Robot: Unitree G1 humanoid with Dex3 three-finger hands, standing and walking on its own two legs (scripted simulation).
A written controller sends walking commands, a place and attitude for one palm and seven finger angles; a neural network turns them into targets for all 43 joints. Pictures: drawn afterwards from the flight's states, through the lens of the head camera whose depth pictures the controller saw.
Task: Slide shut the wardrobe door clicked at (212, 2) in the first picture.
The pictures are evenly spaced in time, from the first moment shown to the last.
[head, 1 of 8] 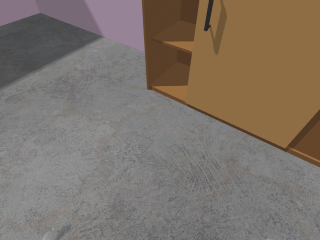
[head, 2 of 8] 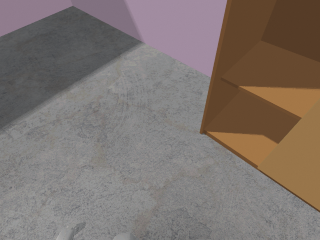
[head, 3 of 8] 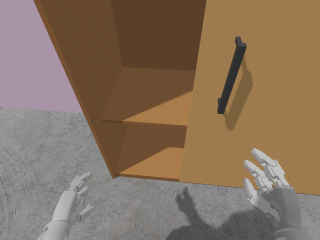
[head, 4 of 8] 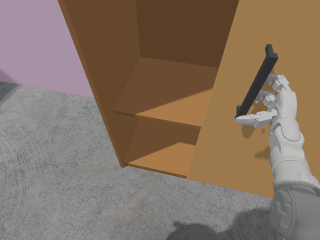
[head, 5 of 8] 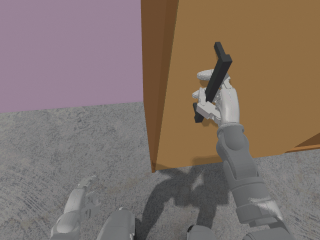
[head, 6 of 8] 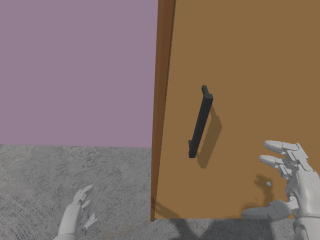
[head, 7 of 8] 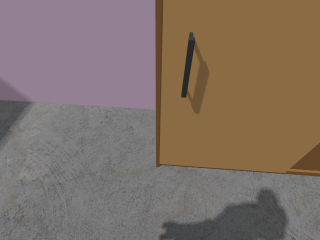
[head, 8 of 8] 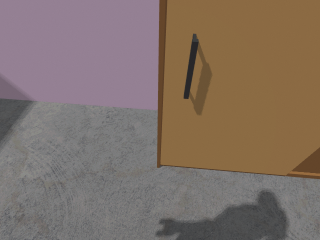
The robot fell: no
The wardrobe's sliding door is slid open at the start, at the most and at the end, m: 0.41 0.41 0.00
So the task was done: yes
